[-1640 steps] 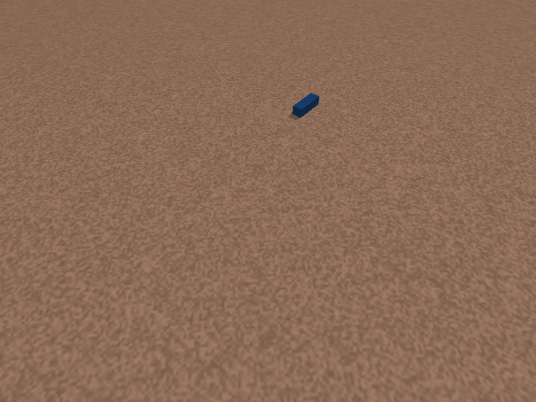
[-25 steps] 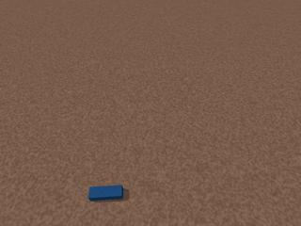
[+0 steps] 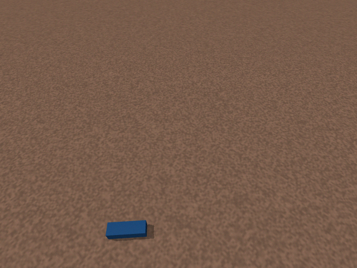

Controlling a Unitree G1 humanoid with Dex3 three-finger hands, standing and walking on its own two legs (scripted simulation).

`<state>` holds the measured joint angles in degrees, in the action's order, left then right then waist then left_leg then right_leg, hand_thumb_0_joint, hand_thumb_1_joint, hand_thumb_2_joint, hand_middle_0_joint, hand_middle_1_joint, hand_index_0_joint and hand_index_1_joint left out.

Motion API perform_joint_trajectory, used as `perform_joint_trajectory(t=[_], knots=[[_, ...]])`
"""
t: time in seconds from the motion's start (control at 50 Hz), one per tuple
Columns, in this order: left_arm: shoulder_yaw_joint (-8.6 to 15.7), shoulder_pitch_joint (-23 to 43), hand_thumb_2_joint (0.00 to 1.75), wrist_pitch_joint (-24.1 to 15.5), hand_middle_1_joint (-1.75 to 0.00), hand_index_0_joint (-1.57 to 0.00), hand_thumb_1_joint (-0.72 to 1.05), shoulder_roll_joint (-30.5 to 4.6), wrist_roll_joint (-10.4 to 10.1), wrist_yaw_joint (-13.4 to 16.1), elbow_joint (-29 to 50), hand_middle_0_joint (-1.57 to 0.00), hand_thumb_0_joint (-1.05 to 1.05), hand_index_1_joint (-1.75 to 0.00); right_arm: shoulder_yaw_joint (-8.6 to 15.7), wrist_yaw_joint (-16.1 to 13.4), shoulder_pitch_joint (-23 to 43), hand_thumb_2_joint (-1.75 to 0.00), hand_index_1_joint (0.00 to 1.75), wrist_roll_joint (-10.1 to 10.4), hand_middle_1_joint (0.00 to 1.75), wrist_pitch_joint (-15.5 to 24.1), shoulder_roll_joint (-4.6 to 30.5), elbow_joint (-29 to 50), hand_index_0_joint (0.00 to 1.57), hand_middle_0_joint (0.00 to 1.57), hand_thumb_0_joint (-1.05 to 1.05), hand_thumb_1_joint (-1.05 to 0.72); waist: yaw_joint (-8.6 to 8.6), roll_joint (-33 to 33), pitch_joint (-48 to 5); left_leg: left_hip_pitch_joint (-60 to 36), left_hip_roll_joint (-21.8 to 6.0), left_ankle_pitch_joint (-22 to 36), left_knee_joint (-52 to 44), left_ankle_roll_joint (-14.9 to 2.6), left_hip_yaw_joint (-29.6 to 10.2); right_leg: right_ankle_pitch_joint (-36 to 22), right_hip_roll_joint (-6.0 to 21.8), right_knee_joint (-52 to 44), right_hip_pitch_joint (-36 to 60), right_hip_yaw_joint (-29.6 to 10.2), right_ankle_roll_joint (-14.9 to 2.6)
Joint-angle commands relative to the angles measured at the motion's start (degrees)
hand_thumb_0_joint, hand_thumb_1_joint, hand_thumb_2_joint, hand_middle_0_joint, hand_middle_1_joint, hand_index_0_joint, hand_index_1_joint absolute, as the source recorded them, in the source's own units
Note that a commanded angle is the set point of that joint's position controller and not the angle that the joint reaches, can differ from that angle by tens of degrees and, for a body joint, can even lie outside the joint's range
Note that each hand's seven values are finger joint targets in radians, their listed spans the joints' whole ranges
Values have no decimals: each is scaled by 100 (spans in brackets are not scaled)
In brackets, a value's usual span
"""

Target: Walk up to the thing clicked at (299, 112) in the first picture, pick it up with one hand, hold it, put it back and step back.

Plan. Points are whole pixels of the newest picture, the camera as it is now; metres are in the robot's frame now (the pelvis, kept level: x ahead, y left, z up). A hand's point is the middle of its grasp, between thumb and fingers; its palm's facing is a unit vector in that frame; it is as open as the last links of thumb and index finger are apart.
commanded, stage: stand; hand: left
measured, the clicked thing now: (127, 229) +0.45 +0.30 -0.75
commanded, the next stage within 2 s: none
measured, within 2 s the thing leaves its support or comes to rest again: neither
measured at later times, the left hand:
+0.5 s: hand out of the picture +0.07 +0.25 -0.16, palm faces -0.03 -0.94 -0.34, open 7.4 cm
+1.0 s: hand out of the picture +0.08 +0.25 -0.16, palm faces -0.03 -0.94 -0.35, open 7.4 cm
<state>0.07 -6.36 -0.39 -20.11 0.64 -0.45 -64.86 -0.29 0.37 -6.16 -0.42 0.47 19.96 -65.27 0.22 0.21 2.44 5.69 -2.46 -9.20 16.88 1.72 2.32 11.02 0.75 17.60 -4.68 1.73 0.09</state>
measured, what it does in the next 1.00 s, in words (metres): stands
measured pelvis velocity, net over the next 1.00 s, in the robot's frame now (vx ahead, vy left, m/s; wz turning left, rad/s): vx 0.01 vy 0.00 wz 0.00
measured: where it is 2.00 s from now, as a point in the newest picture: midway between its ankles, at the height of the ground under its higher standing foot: outside the picture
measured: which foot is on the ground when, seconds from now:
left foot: down 0.00-1.00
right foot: down 0.00-1.00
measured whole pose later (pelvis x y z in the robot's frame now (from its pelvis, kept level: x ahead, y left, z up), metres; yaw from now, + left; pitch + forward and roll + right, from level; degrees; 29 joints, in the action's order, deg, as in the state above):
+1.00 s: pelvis +0.01 +0.00 +0.00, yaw +0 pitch -2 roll +0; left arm 0.1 -6.5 -0.5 -20.1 0.6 -0.3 -64.6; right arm -0.3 0.3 -6.4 -0.4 0.4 20.0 -65.0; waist 0.2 0.2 2.5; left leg 5.4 -2.6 -9.7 17.0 1.8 2.4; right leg 11.4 0.7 17.4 -4.3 1.7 0.1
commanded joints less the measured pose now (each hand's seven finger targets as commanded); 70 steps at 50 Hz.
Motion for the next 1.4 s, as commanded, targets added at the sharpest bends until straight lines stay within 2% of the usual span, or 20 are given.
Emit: perform_joint_trajectory(t=[0.0,0.4,0.88,1.1,1.38], knots=[[211,203,90,-142,-30,-20,90,-1256,-15,99,334,-20,0,-30,234,-77,268,-90,30,-20,30,122,1208,356,20,20,0,-90,-22,-55,-394,-226,-638,913,-176,-227,-503,-976,724,-291,-127,-513,-119],[226,166,90,-144,-30,-20,90,-1251,-26,93,336,-20,0,-30,226,-72,205,-90,30,-15,30,114,1217,341,20,20,0,-90,-12,-8,-378,-200,-618,718,-176,-215,-493,-904,745,-344,-107,-584,-142],[214,163,90,-142,-30,-20,90,-1246,-9,102,355,-20,0,-30,235,-82,205,-90,30,-20,30,122,1229,368,20,20,0,-90,-10,6,-469,-277,-646,1010,-123,-227,-469,-1205,748,-263,-35,-534,-141],[223,144,90,-141,-30,-20,90,-1250,-14,104,337,-20,0,-30,232,-84,217,-90,30,-17,30,114,1233,373,20,20,0,-90,-19,-19,-394,-268,-641,853,-161,-245,-481,-1063,752,-316,-84,-559,-131],[217,148,90,-143,-30,-20,90,-1232,-26,108,364,-20,0,-30,225,-84,192,-90,30,-17,30,116,1210,368,20,20,0,-90,-19,1,-403,-252,-638,970,-145,-231,-477,-1153,749,-289,-49,-551,-136]])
